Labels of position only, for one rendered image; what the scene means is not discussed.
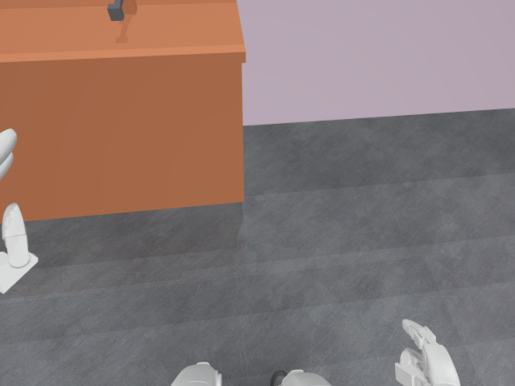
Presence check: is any tap lever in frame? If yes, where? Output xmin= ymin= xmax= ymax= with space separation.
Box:
xmin=107 ymin=0 xmax=125 ymax=21

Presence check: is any robot left thigh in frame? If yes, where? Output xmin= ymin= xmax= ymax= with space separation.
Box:
xmin=171 ymin=364 xmax=222 ymax=386

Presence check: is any left robot hand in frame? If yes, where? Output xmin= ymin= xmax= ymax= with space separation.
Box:
xmin=0 ymin=129 xmax=38 ymax=294

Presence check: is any right robot hand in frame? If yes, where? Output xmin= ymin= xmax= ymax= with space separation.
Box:
xmin=395 ymin=319 xmax=460 ymax=386

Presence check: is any counter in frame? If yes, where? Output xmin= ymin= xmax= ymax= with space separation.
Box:
xmin=0 ymin=0 xmax=246 ymax=224

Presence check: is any right robot shin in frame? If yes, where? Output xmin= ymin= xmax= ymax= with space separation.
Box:
xmin=283 ymin=370 xmax=304 ymax=381

